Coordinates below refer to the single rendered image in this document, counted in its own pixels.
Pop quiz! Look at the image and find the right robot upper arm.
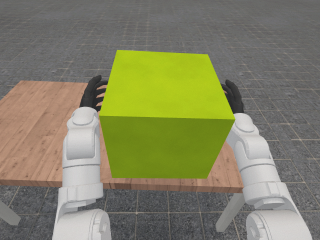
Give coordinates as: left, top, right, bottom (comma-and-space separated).
246, 209, 311, 240

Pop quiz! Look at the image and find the table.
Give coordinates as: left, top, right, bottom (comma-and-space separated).
0, 80, 246, 232

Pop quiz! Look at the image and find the carton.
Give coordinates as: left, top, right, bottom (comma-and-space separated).
99, 50, 236, 179

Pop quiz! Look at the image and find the left robot upper arm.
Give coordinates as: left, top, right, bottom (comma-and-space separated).
53, 208, 112, 240

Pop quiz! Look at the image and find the right robot forearm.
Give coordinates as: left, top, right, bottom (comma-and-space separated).
226, 113, 313, 240

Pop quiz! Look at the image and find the robot right hand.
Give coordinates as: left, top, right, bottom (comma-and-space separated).
221, 79, 244, 114

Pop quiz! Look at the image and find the robot left hand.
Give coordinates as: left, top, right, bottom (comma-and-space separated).
79, 75, 108, 112

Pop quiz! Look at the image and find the left robot forearm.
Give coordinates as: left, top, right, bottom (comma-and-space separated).
52, 106, 104, 240

